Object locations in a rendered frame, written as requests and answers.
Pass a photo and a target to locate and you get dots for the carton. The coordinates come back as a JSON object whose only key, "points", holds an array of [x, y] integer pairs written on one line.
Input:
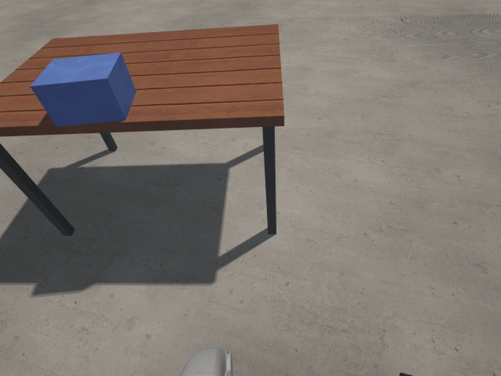
{"points": [[85, 89]]}

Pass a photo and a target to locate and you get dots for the table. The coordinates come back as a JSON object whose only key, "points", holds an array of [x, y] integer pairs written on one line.
{"points": [[226, 77]]}

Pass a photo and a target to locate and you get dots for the left robot thigh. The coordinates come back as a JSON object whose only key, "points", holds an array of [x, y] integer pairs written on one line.
{"points": [[210, 361]]}

